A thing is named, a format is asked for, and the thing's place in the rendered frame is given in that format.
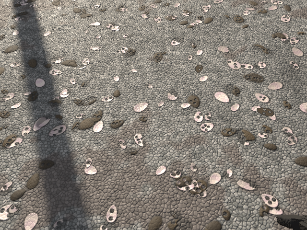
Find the right robot hand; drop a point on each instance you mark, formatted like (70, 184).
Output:
(294, 222)

